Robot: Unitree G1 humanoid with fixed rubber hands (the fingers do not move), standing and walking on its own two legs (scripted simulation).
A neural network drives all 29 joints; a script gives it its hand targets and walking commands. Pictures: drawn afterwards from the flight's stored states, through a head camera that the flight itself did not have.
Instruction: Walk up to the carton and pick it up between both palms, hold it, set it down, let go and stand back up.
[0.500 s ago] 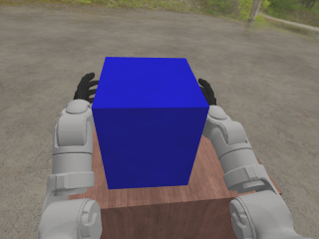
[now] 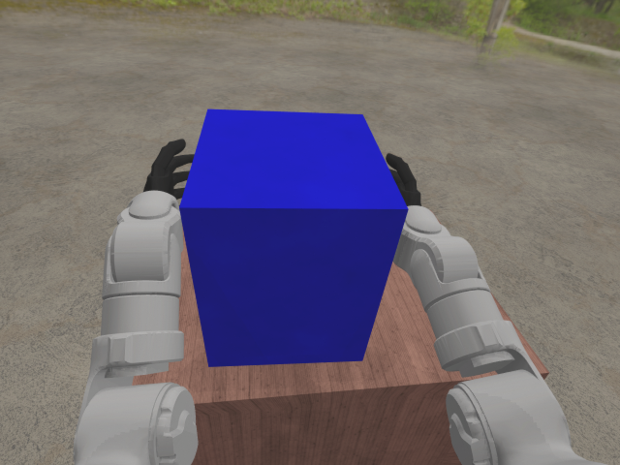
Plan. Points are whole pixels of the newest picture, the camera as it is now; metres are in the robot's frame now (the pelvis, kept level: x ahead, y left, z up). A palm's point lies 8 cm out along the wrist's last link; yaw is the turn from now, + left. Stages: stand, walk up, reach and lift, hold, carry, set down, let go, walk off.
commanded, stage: hold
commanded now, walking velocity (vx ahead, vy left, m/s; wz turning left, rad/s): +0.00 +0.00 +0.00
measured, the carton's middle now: (287, 238) +0.37 +0.01 +0.18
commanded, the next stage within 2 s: none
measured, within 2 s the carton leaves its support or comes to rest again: neither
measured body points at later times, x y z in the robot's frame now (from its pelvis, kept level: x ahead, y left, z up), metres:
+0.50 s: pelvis +0.00 +0.00 +0.00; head -0.06 +0.02 +0.44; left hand +0.38 +0.16 +0.23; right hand +0.39 -0.14 +0.23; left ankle +0.03 +0.12 -0.75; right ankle +0.01 -0.12 -0.75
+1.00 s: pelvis +0.00 +0.00 +0.00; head -0.06 +0.02 +0.44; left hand +0.39 +0.15 +0.23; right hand +0.39 -0.14 +0.23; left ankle +0.03 +0.12 -0.75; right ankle +0.01 -0.12 -0.75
